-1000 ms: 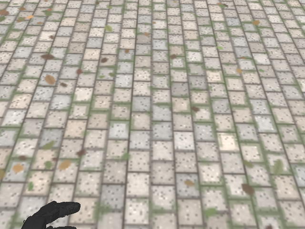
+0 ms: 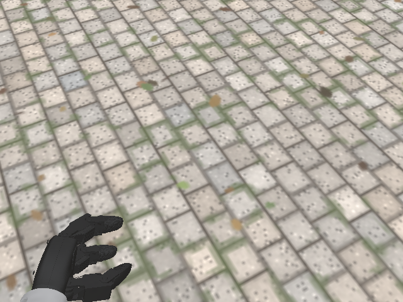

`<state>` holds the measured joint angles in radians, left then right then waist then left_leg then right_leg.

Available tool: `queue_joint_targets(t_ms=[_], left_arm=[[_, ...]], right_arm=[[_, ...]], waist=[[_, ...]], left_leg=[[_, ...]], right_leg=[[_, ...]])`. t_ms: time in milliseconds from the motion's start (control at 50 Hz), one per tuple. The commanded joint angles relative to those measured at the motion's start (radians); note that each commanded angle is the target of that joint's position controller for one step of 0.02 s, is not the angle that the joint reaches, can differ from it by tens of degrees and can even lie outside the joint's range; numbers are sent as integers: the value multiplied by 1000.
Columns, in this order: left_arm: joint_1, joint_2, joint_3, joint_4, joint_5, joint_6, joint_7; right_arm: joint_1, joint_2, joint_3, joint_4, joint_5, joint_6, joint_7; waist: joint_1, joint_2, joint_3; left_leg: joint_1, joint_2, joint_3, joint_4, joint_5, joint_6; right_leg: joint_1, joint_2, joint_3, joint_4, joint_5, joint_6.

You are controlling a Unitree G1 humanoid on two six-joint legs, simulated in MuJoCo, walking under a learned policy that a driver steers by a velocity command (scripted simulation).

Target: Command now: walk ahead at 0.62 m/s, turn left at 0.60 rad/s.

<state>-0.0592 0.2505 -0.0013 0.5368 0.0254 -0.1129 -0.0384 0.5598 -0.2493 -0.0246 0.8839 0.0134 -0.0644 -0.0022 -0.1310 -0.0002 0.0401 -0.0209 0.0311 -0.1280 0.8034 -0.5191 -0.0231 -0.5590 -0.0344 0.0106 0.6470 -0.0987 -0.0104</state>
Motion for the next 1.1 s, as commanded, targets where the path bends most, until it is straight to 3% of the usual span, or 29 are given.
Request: queue_joint_targets(t_ms=[20,40,60,100,120,140,200,260,300,320,340,360,380,400,420,440,500,580,680,780,800,820,840,860,880,900,940,1020,1100], left_arm=[[420,218,89,25,13,28,20],[382,168,79,50,-7,35,25],[334,128,71,69,-12,38,29],[209,98,71,81,-5,36,34],[136,99,74,80,-14,31,34],[94,118,83,84,-22,24,37],[27,169,107,96,-47,21,49],[29,194,119,118,-77,30,52],[26,203,125,126,-91,47,53],[38,185,118,123,-80,59,52],[112,97,93,117,-22,78,43],[277,103,83,109,-9,87,37],[239,193,92,109,-31,84,35],[169,214,98,100,-42,79,39],[145,203,99,115,-24,81,52],[127,204,99,120,-12,85,61],[110,180,97,142,-10,89,52],[83,142,88,150,-22,98,49],[55,145,93,148,-27,94,49],[126,144,84,167,-14,71,26],[146,122,75,171,-9,65,17],[124,106,62,163,12,64,11],[76,155,60,141,24,69,15],[49,154,49,146,29,72,21],[36,157,53,140,7,79,22],[77,194,66,148,-16,87,24],[145,299,99,150,-41,100,35],[245,269,115,146,-46,116,55],[233,249,136,121,-65,145,69]], right_arm=[[-54,-159,-34,-156,39,-21,-15],[-133,-163,-37,-175,32,-9,-24],[-159,-149,-40,-175,16,6,-28],[-135,-91,-44,-186,25,55,-25],[-156,-60,-38,-206,29,74,-22],[-190,-57,-38,-227,19,84,-18],[-175,-86,-53,-209,-4,88,19],[-199,-148,-81,-227,-3,108,48],[-130,-215,-119,-222,-9,110,44],[-34,-262,-146,-195,-12,107,31],[-105,-344,-155,-213,0,100,13],[-237,-402,-140,-322,-40,74,23],[-268,-356,-134,-359,-30,50,47],[-288,-329,-125,-361,-13,35,49],[-320,-297,-118,-360,7,37,40],[-354,-277,-109,-370,8,45,26],[-385,-272,-109,-401,-16,68,-16],[-365,-274,-114,-407,2,91,-42],[-386,-251,-112,-417,-1,115,-41],[-406,-165,-66,-409,-19,115,-21],[-414,-131,-50,-398,-20,111,-17],[-353,-74,-29,-361,-29,103,-11],[-254,-78,-28,-330,-52,97,-9],[-253,-134,-46,-340,-55,92,-11],[-328,-162,-52,-341,-57,83,-19],[-413,-181,-60,-345,-51,78,-23],[-458,-169,-67,-349,-39,79,-29],[-476,-133,-68,-334,-11,56,-30],[-458,-120,-70,-304,10,38,-24]], waist=[[249,-228,-467],[233,-175,-302],[196,-119,-212],[99,-156,-107],[69,-161,-55],[61,-146,-23],[39,-118,-95],[32,-89,-102],[-24,-40,-132],[-70,35,-146],[30,364,-32],[162,437,-212],[109,259,-276],[109,170,-198],[124,74,-157],[137,77,-144],[148,70,-176],[134,45,-184],[114,125,-132],[105,152,-183],[124,137,-174],[107,66,-157],[26,-114,-132],[-3,-193,-53],[30,-169,-11],[84,-146,0],[121,-159,-3],[168,-181,-76],[156,-155,-162]], left_leg=[[-730,-1,-20,654,-30,-25],[-772,33,36,622,7,-31],[-752,64,56,575,40,-34],[-617,113,56,482,40,-35],[-590,134,64,393,36,-40],[-560,140,71,299,91,-39],[-374,92,116,3,475,6],[-297,46,165,-77,511,49],[-151,-28,223,-129,488,105],[-17,-67,195,-172,500,144],[-24,49,-67,-308,957,199],[102,245,-570,-395,802,422],[97,277,-662,-536,488,424],[34,245,-599,-540,339,364],[-30,198,-532,-520,271,300],[-99,170,-476,-502,314,274],[-162,98,-359,-476,529,242],[-155,78,-380,-456,532,241],[-210,29,-428,-451,369,213],[-200,63,-383,-339,574,209],[-225,45,-361,-331,530,181],[-236,-5,-307,-309,374,122],[-240,-111,-166,-155,61,58],[-226,-124,-84,-189,30,5],[-200,-84,-62,-259,152,-7],[-198,-90,-42,-282,218,-5],[-249,-115,6,-247,199,-8],[-416,-143,-15,-104,14,-31],[-390,-145,-31,-167,58,-51]], right_leg=[[989,-425,554,-163,458,-252],[839,-384,374,-161,584,-228],[696,-336,266,-193,590,-208],[427,-319,129,-306,473,-186],[331,-340,92,-365,433,-188],[275,-337,42,-399,439,-187],[293,-253,-140,-374,400,-134],[350,-265,-190,-280,355,-93],[335,-235,-226,-66,400,-46],[253,-181,-222,158,270,-7],[77,-31,-231,465,-490,61],[-104,101,-11,721,-675,90],[-147,87,97,747,-568,62],[-163,66,111,686,-472,29],[-143,32,125,610,-398,20],[-100,21,140,534,-354,17],[17,57,131,385,-280,36],[15,99,151,251,-226,83],[72,117,164,108,-171,96],[260,44,94,-43,-96,59],[344,29,87,-169,6,37],[408,-29,165,-292,125,7],[389,-151,331,-330,225,-52],[243,-217,435,-362,137,-176],[193,-174,462,-385,-63,-169],[204,-128,438,-383,-161,-133],[260,-118,492,-374,-212,-131],[482,-128,599,-331,-2,-181],[569,-96,599,-281,190,-165]])
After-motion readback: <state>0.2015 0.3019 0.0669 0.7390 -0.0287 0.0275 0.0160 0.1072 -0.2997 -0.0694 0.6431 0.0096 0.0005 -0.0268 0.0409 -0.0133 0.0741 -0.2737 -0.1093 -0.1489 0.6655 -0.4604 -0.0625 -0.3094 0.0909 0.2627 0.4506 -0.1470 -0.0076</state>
